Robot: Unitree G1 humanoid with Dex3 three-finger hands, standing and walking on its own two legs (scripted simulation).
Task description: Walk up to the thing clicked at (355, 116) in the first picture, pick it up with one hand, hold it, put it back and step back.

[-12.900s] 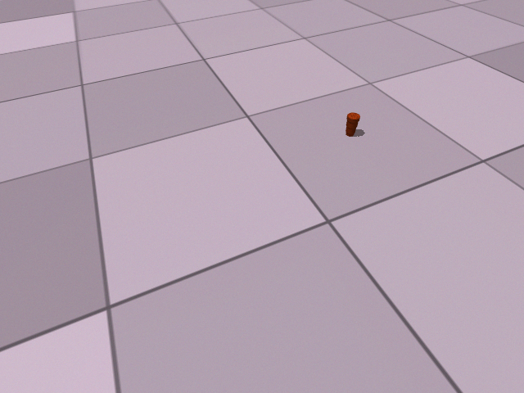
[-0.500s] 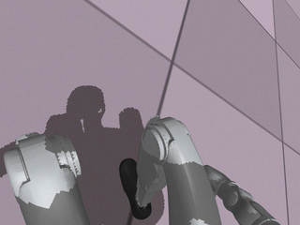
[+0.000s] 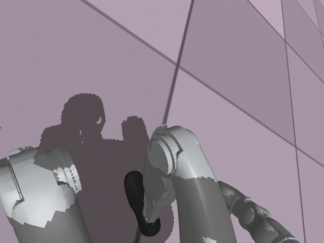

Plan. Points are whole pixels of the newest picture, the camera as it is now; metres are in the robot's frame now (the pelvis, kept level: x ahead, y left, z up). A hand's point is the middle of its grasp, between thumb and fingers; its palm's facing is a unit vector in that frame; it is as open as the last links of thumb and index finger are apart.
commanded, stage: close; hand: left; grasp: from the side
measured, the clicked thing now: out of the picture +0.45 +0.37 -0.21
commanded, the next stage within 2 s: settle in 0.60 s
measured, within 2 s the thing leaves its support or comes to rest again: leaves its support in 1.02 s
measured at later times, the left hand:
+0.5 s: hand out of the picture +0.42 +0.37 -0.16, palm faces +0.57 -0.82 -0.02, open 10.4 cm
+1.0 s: hand out of the picture +0.43 +0.37 -0.15, palm faces +0.56 -0.83 -0.01, open 7.3 cm
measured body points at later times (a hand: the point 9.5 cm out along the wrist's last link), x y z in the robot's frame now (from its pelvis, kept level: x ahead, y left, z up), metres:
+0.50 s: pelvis +0.00 +0.00 +0.00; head +0.22 +0.20 +0.34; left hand +0.39 +0.41 -0.15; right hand +0.18 -0.24 -0.02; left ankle +0.09 +0.13 -0.24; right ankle +0.14 -0.12 -0.24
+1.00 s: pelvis +0.00 +0.00 +0.01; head +0.23 +0.19 +0.34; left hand +0.39 +0.41 -0.15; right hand +0.19 -0.24 -0.03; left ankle +0.09 +0.13 -0.24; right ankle +0.14 -0.12 -0.24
